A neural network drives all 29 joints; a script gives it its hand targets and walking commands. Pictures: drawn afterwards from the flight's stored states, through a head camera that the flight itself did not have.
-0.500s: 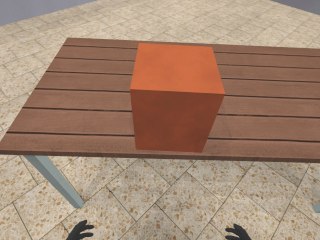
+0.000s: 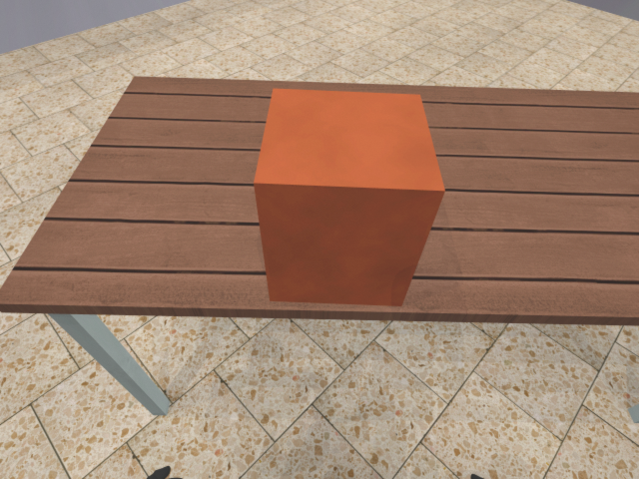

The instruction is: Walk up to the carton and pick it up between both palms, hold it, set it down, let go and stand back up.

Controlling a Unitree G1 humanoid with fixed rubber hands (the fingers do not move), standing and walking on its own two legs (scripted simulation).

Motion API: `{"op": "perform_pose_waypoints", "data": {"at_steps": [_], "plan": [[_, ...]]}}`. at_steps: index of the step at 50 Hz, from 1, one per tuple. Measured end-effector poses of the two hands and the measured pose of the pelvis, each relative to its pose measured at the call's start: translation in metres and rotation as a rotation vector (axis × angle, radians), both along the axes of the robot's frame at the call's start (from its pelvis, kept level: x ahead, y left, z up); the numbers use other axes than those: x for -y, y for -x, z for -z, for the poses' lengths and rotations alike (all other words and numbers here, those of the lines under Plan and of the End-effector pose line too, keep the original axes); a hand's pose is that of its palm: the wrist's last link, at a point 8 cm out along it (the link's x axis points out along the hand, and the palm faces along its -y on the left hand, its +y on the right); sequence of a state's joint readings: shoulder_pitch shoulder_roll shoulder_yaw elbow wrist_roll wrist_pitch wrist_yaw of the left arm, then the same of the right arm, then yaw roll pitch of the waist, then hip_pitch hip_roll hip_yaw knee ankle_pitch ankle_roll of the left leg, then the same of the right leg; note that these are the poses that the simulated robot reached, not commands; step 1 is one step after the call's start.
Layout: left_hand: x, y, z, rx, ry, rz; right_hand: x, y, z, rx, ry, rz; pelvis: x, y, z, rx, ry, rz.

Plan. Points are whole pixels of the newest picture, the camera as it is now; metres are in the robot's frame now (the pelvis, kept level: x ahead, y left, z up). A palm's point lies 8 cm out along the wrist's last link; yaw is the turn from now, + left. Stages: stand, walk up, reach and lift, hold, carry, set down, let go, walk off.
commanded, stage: stand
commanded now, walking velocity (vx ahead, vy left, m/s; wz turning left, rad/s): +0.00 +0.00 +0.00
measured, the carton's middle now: (340, 203) +0.48 -0.02 +0.06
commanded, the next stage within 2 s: walk up in 1.12 s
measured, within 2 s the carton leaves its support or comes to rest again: neither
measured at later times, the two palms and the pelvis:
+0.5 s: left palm out of the picture +0.03 +0.22 -0.13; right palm out of the picture +0.03 -0.23 -0.13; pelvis +0.01 +0.00 +0.01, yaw +0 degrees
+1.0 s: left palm out of the picture -0.02 +0.20 -0.14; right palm out of the picture -0.02 -0.21 -0.14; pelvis +0.00 +0.00 +0.01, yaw +0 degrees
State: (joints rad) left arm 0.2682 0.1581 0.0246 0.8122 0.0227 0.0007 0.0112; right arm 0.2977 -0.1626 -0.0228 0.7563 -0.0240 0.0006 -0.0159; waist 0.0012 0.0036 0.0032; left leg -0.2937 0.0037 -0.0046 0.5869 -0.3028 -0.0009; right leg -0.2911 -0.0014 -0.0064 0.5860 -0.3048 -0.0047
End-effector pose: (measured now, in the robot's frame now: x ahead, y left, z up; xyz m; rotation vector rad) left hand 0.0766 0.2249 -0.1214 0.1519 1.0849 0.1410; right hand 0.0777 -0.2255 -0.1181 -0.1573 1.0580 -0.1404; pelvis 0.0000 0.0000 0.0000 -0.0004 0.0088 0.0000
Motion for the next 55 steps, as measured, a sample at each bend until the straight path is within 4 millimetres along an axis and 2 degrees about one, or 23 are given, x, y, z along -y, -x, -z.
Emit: {"op": "perform_pose_waypoints", "data": {"at_steps": [10, 22, 39, 55], "plan": [[0.000, 0.010, 0.004, -0.055, 0.001, -0.022, 0.004, 0.015, 0.004, -0.064, 0.008, 0.027, 0.001, -0.004, -0.003, 0.005, 0.000, 0.000], [0.000, 0.038, 0.009, -0.158, 0.002, -0.057, 0.003, 0.040, 0.009, -0.165, 0.002, 0.058, 0.001, -0.007, -0.007, 0.020, 0.000, 0.001], [0.015, 0.078, 0.015, -0.285, 0.033, -0.081, -0.010, 0.082, 0.016, -0.303, -0.032, 0.084, 0.002, -0.003, -0.010, 0.038, 0.000, 0.002], [0.027, 0.101, 0.017, -0.342, 0.054, -0.083, -0.019, 0.106, 0.019, -0.373, -0.054, 0.088, 0.004, 0.003, -0.011, 0.041, 0.000, 0.001]]}}
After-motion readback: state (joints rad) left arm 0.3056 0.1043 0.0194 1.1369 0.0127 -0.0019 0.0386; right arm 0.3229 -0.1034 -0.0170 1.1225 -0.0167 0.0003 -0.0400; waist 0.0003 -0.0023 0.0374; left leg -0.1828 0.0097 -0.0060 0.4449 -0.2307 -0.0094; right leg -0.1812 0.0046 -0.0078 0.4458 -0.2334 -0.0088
